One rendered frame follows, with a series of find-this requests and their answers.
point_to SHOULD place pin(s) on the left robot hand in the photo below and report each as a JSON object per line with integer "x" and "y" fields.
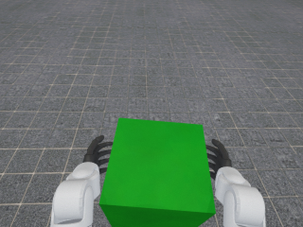
{"x": 93, "y": 154}

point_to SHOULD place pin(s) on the carton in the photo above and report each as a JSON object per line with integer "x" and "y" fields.
{"x": 157, "y": 176}

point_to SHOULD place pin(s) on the right robot hand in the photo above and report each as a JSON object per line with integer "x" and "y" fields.
{"x": 221, "y": 159}

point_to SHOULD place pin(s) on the left robot forearm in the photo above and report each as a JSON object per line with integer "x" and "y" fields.
{"x": 73, "y": 201}

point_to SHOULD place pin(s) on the right robot forearm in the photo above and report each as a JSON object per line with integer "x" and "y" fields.
{"x": 243, "y": 205}

